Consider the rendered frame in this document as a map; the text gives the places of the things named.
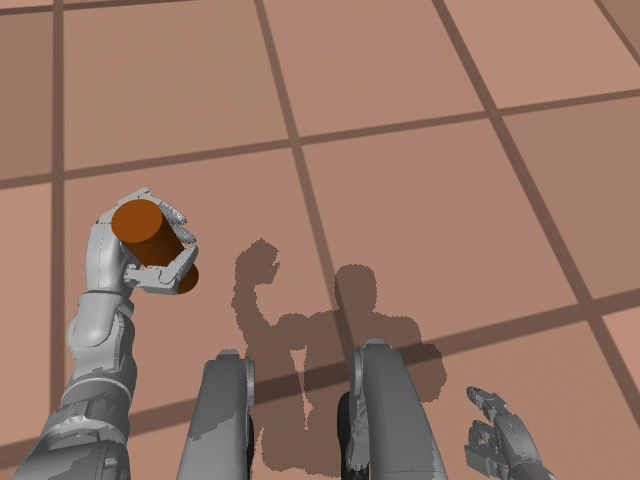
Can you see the right robot arm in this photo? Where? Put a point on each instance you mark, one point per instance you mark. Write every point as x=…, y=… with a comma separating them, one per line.
x=529, y=471

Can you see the can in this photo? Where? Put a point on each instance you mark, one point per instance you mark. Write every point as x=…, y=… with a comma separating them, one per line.
x=142, y=227

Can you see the left robot arm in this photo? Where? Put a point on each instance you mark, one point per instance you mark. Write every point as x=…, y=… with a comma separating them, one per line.
x=86, y=438

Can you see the right robot hand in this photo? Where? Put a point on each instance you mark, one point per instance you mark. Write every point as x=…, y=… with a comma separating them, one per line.
x=507, y=444

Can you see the left robot hand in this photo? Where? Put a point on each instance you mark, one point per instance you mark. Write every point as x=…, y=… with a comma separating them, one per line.
x=110, y=266

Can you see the right robot foot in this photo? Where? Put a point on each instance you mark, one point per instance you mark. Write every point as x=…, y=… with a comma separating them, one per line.
x=344, y=435

